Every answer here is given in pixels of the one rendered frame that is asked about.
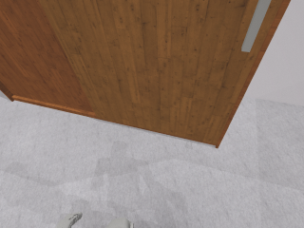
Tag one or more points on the wardrobe door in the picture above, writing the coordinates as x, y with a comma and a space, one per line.
171, 66
33, 63

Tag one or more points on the robot left hand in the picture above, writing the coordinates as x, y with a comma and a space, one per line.
69, 220

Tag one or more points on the handle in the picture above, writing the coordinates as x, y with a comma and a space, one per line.
259, 14

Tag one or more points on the left robot thigh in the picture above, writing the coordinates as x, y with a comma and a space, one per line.
120, 223

